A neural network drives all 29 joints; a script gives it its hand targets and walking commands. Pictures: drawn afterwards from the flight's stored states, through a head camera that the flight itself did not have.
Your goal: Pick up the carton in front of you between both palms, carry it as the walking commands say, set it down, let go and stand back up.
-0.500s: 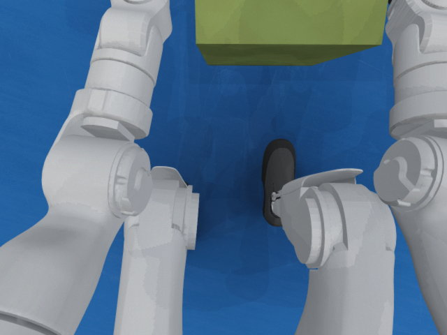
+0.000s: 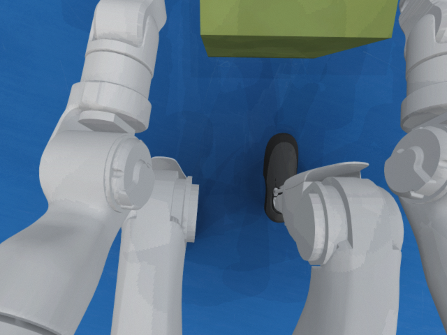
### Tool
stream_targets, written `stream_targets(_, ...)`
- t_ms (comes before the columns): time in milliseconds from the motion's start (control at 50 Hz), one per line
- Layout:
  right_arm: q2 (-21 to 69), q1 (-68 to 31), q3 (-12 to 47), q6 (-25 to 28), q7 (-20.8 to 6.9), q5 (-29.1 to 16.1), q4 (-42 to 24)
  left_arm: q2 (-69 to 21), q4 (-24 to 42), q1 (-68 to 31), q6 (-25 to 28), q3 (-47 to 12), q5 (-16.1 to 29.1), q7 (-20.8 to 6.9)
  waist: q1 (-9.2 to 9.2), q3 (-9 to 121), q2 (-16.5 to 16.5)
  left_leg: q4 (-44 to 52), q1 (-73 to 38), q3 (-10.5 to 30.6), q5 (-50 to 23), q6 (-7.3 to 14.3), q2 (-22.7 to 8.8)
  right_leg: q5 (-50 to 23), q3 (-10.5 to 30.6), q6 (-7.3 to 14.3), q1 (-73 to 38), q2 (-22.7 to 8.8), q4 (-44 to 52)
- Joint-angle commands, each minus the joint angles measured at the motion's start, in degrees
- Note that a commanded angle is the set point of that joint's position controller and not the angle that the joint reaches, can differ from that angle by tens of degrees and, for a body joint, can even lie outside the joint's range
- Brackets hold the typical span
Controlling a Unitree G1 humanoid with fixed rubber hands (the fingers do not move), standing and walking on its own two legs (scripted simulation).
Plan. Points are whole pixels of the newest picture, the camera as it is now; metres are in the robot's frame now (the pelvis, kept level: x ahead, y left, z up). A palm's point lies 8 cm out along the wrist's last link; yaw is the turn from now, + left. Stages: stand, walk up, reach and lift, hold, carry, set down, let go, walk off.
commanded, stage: set down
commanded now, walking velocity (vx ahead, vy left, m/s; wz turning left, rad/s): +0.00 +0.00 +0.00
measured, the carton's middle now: out of the picture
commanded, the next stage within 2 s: let go in 1.34 s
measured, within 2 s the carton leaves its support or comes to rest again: neither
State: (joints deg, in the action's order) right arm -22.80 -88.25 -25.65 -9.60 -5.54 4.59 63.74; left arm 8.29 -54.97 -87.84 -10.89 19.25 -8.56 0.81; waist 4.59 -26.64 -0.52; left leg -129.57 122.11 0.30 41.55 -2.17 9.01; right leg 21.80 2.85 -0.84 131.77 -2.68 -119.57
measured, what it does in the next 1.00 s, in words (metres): rises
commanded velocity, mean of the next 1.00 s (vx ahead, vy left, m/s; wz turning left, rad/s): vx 0.00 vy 0.00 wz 0.00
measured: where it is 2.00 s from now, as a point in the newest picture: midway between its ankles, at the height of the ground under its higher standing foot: (225, 211)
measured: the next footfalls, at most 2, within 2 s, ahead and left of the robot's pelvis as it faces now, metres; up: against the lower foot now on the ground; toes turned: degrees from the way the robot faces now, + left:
none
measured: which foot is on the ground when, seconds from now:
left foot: down 0.00-1.00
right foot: down 0.00-1.00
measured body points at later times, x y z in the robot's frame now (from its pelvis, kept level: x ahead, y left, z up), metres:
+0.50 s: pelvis +0.00 +0.00 +0.02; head +0.38 -0.04 +0.26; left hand +0.60 +0.09 -0.12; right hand +0.56 -0.28 -0.13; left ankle +0.08 +0.11 -0.34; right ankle +0.16 -0.14 -0.34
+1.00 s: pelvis +0.02 -0.01 +0.14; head +0.36 -0.05 +0.43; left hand +0.61 +0.10 +0.03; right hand +0.56 -0.30 +0.03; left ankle +0.08 +0.11 -0.34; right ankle +0.16 -0.14 -0.34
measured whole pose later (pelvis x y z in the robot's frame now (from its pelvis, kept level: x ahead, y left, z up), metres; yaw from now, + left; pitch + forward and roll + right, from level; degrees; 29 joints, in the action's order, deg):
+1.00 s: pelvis +0.02 -0.01 +0.14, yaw -1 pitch +47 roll +3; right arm -21.1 -73.6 -18.2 -12.4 1.3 -2.7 49.7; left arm 16.6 -48.2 -75.0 -13.7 11.4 4.2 6.3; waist 3.6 -2.5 -1.4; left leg -99.0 110.6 1.0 35.7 -1.9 4.9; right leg 19.3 1.9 0.3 119.5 -0.9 -91.7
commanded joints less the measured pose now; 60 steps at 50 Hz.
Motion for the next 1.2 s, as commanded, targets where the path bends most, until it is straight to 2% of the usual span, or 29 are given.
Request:
stream_targets(0, 20.19, -12.34, 5.74, 0.14, -4.86, -0.7, 2.96, -13.45, -1.62, -14.63, 0.14, -7.9, 1.17, -3.26, 0.68, 47.76, -5.86, 18.04, -9.23, -2.04, -8.15, 0.58, -1.85, -3.26, -4.0, 0.93, -37.62, 4.03, 0.97)
stream_targets(40, -0.14, -8.51, 2.11, 3.35, 1.13, -0.77, 2.8, 6.65, -0.06, -12.69, 2.47, -5.88, 2.55, 2.17, 1.13, 51.24, -5.28, 18.41, -12.64, -2.37, -9.98, -0.4, -2.62, -5.32, -4.45, 0.1, -40.71, 3.21, 0.88)
stream_targets(60, -7.3, -9.44, 2.21, 5.17, 4.15, -2.2, 2.63, 13.05, 1.12, -14.03, 3.55, -6.8, 4.61, 4.64, 1.54, 53.95, -4.61, 18.37, -14.07, -2.04, -11.56, -0.69, -2.99, -7.3, -4.38, -0.28, -42.73, 2.89, 0.84)
stream_targets(100, -10.38, -13.96, 4.03, 7.46, 7.08, -6.6, 2.46, 15.65, 0.8, -17.83, 4.23, -10.32, 10.29, 6.23, 2.57, 59.25, -4.15, 17.22, -14.27, -1.02, -15.36, -1.17, -3.82, -12.83, -3.87, -0.21, -45.4, 1.93, -0.11)
stream_targets(140, -12.17, -16.17, 6.34, 8.98, 7.87, -9.76, 2.23, 16.09, 0.4, -19.19, 4.72, -13.66, 14.76, 6.18, 3.74, 63.63, -4.51, 15.93, -14.06, -0.42, -18.84, -1.28, -4.51, -18.34, -3.28, 0.6, -47.71, 1.27, -1.03)
stream_targets(220, -13.18, -16.26, 9.8, 9.94, 7.55, -13.73, 1.49, 13.88, 1.21, -19.24, 5.16, -19.15, 19.73, 5.41, 5.27, 71.47, -6.04, 15.45, -13.75, -0.73, -21.17, -1.64, -5.27, -23.53, -2.55, 1.74, -51.6, 0.43, -0.57)
stream_targets(300, -15.31, -14.68, 9.75, 9.3, 7.86, -14.03, -1.13, 15.67, 4.0, -18.4, 4.71, -19.65, 21.31, 5.89, 6.3, 78.92, -4.39, 16.38, -12.89, -1.63, -20.85, -1.61, -5.23, -26.43, -2.66, 2.24, -58.25, 0.49, 0.18)
stream_targets(380, -15.76, -14.24, 9.93, 7.44, 8.21, -14.11, -5.98, 17.26, 8.12, -16.87, 3.29, -17.49, 20.09, 7.51, 4.71, 89.44, -2.86, 18.67, -15.53, -3.48, -19.74, -1.16, -4.31, -27.03, -3.69, 2.01, -65.96, 1.15, 1.86)
stream_targets(440, -14.52, -13.74, 10.45, 5.05, 8.43, -14.07, -10.33, 17.33, 11.83, -15.81, 1.41, -15.39, 18.72, 8.58, 3.31, 94.62, -1.21, 21.69, -18.3, -4.67, -17.76, -0.47, -3.37, -24.31, -5.22, 1.63, -68.57, 2.15, 4.49)
stream_targets(540, -10.07, -10.43, 9.82, 1.62, 7.94, -11.25, -8.54, 15.81, 6.85, -11.61, -1.12, -10.89, 15.43, 8.3, 1.32, 82.22, 0.88, 27.55, -14.17, -4.78, -10.27, 0.49, -2.84, -13.16, -6.02, 0.64, -59.36, 2.77, 11.18)
stream_targets(600, -7.57, -8.19, 8.64, 1.69, 7.33, -8.84, -7.64, 14.52, 3.98, -9.12, -0.6, -8.4, 13.44, 7.17, 0.54, 77.2, 1.34, 29.77, -11.56, -4.41, -9.96, 0.46, -2.75, -11.39, -5.7, 0.08, -55.74, 3.02, 14.08)
stream_targets(720, -6.41, -5.08, 6.56, 1.95, 7.16, -6.11, -10.42, 13.7, 4.38, -6.7, 0.4, -6.71, 11.79, 5.81, 0.95, 80.53, 1.7, 34.24, -11.73, -4.67, -12.41, 0.0, -2.48, -15.05, -5.4, -0.15, -60.98, 3.81, 19.23)
stream_targets(800, -7.1, -3.97, 6.36, 1.14, 7.45, -6.22, -14.93, 14.4, 8.25, -6.25, 0.1, -7.3, 12.35, 5.72, 1.42, 88.28, 1.11, 37.43, -15.04, -5.17, -15.63, -0.35, -2.3, -19.68, -5.42, 0.05, -68.64, 4.45, 22.51)
stream_targets(920, -6.84, -1.15, 6.89, -1.55, 7.01, -7.29, -21.14, 15.0, 14.1, -4.01, -1.6, -7.52, 12.79, 5.72, 0.9, 96.73, 0.65, 43.13, -20.34, -5.63, -19.86, -0.5, -1.87, -25.57, -5.13, 0.2, -78.85, 5.27, 27.81)
stream_targets(1020, -5.37, 1.94, 6.9, -2.79, 6.26, -7.17, -22.23, 14.84, 14.79, -1.1, -2.22, -6.41, 12.17, 4.9, 0.23, 94.76, 0.67, 48.75, -22.76, -5.31, -20.65, -0.5, -2.01, -26.66, -4.5, 0.1, -82.16, 5.28, 33.2)
stream_targets(1180, -3.11, 5.65, 5.63, -1.69, 5.67, -4.9, -21.0, 13.83, 11.66, 2.66, -0.82, -4.57, 10.63, 2.82, -0.11, 89.37, 0.93, 58.49, -27.14, -4.24, -22.39, -0.7, -2.47, -27.47, -3.71, -0.05, -86.19, 5.0, 42.88)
